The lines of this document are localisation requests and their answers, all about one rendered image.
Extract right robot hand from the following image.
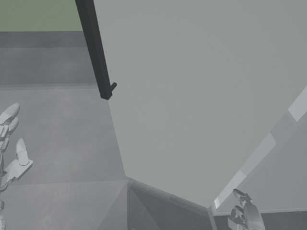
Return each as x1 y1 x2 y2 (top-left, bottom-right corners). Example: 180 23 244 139
227 189 265 230

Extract handle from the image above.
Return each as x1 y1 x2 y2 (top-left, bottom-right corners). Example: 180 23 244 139
75 0 117 100

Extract left robot hand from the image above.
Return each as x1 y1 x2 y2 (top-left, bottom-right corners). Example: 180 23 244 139
0 103 33 193

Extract fridge door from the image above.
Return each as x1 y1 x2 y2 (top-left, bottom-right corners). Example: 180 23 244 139
94 0 307 208

